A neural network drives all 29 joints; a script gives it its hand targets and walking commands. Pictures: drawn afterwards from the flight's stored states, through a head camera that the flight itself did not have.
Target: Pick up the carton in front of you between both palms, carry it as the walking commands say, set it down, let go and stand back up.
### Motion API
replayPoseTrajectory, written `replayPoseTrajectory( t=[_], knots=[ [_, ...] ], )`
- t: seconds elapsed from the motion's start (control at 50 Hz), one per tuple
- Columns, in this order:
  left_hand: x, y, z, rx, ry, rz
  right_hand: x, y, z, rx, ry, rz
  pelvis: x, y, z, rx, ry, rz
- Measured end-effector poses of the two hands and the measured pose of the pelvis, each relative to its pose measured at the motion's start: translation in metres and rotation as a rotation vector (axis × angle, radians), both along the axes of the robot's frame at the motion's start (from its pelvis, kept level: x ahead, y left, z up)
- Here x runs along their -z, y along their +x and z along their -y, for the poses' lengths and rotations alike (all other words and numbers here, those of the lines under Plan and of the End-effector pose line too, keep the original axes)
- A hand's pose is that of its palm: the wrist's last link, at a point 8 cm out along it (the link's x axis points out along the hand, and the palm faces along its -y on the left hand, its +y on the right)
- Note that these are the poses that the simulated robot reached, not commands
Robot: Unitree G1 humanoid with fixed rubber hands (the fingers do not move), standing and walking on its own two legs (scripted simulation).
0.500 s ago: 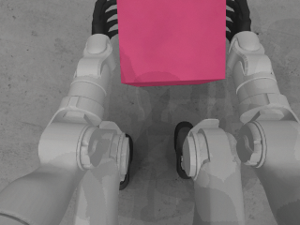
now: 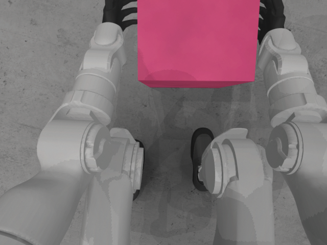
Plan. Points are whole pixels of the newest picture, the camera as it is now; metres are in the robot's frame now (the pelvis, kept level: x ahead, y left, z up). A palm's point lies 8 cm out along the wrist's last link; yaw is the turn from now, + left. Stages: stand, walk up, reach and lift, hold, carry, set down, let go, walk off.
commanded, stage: set down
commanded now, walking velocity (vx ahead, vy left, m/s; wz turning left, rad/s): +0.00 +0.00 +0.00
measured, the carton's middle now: (189, 42) +0.51 -0.07 -0.23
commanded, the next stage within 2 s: let go in 1.56 s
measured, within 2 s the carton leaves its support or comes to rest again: neither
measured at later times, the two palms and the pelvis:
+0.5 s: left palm (96, 36) +0.52 +0.13 -0.18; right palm (281, 42) +0.49 -0.26 -0.18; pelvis +0.00 +0.00 +0.00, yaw +0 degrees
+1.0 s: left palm out of the picture +0.53 +0.12 -0.02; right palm out of the picture +0.50 -0.26 -0.02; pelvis +0.02 +0.00 +0.10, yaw -1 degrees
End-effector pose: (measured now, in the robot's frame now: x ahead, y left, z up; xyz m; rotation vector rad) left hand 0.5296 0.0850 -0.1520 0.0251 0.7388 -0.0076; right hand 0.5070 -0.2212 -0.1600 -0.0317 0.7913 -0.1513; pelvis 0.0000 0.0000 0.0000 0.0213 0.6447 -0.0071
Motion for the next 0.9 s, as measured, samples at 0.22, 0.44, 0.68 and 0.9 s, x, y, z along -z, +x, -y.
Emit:
replayPoseTrajectory(
  t=[0.22,0.44,0.68,0.9],
  knots=[
    [0.001,0.001,-0.002,0.028,0.000,0.013,0.001,0.000,0.001,-0.010,0.015,0.005,0.001,-0.002,0.002,0.004,0.002,0.017],
    [0.032,-0.016,-0.045,-0.020,0.087,-0.032,0.028,-0.020,0.032,0.084,-0.036,-0.003,-0.002,0.001,0.003,0.004,0.007,0.037],
    [-0.020,0.000,-0.033,-0.014,0.064,0.096,-0.026,-0.002,0.040,0.081,-0.020,0.139,-0.016,0.007,0.000,0.018,0.006,0.001],
    [-0.110,0.000,-0.034,-0.042,0.075,0.086,-0.114,-0.009,0.041,0.072,-0.017,0.133,-0.079,0.014,0.001,0.027,0.019,-0.102]
  ],
)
